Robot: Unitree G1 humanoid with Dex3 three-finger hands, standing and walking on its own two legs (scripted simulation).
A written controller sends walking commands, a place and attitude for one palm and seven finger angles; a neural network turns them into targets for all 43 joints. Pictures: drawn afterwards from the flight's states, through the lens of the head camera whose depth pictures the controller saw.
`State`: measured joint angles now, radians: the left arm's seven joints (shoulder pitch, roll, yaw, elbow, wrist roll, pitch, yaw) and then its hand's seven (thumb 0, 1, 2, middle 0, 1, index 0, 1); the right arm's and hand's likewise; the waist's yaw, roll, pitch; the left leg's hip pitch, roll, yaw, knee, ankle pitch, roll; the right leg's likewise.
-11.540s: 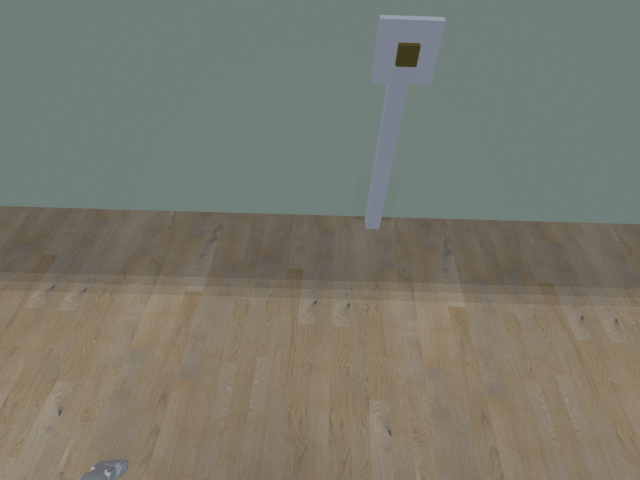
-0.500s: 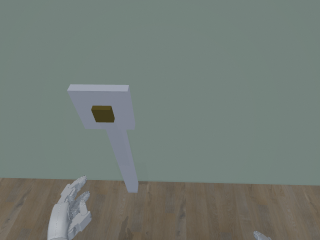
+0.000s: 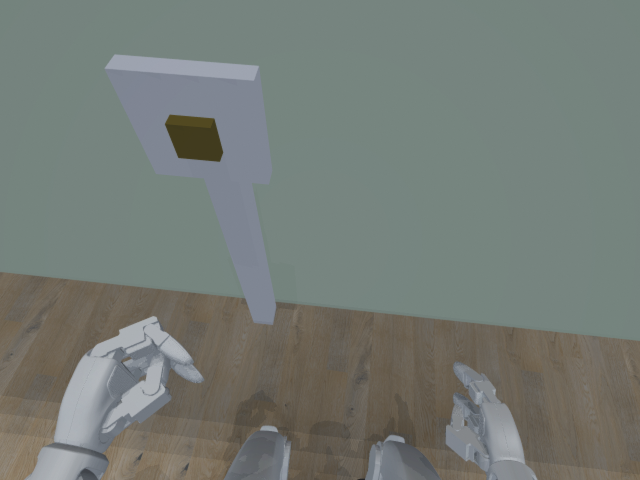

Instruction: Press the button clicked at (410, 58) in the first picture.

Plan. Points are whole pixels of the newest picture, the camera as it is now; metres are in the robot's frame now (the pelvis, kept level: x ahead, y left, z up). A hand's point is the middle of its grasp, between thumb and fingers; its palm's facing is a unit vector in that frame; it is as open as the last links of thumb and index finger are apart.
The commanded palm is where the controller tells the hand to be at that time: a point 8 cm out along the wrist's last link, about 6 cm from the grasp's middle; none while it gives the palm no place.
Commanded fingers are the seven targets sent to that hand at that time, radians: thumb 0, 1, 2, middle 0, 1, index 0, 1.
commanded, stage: raise the hand and make a fist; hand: left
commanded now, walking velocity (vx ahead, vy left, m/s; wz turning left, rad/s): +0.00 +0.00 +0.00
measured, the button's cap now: (196, 137) +0.52 +0.23 +0.10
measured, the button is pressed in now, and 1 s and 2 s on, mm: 0 0 0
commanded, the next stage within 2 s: aim a knuckle at the button in 1.30 s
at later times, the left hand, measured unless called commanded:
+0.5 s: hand (127, 367) +0.21 +0.22 +0.08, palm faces +0.01 -1.00 -0.05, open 3.1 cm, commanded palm +0.19 +0.27 +0.08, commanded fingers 0.00 0.90 0.90 -1.30 -1.50 -1.30 -1.50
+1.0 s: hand (109, 320) +0.25 +0.24 +0.10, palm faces -0.01 -1.00 -0.05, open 3.1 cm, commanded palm +0.22 +0.29 +0.10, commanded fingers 0.00 0.90 0.90 -1.30 -1.50 -1.30 -1.50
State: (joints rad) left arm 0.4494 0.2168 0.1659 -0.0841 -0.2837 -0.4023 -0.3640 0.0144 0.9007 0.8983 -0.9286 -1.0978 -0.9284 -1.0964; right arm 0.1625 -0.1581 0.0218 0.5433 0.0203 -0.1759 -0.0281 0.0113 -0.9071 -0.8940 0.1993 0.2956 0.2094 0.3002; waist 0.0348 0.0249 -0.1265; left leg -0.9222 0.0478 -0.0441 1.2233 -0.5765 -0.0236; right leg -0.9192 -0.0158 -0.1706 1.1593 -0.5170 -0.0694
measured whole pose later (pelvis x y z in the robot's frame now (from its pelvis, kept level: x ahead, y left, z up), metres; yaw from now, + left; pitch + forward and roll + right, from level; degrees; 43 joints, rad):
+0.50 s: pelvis +0.01 +0.03 +0.03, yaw -1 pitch +13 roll -2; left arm 0.46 0.23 0.17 -0.06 -0.27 -0.42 -0.25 0.02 0.90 0.90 -1.30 -1.50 -1.30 -1.50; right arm 0.23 -0.24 -0.01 0.50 0.02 -0.19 -0.05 0.01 -0.91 -0.89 0.20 0.30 0.20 0.30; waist -0.01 0.01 -0.13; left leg -0.79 0.03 0.00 1.09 -0.53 0.02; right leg -0.79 -0.03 -0.13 1.02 -0.46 -0.03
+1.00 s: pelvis +0.02 +0.04 +0.04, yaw -1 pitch +12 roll -3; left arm 0.34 0.27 0.23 -0.01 -0.30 -0.32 -0.30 0.01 0.90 0.90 -1.30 -1.50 -1.30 -1.50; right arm 0.27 -0.25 0.03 0.52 0.03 -0.18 -0.04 0.01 -0.91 -0.89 0.20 0.30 0.21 0.30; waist -0.01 0.02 -0.12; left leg -0.70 0.02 0.00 1.01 -0.52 0.03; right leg -0.70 -0.03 -0.12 0.93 -0.44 -0.01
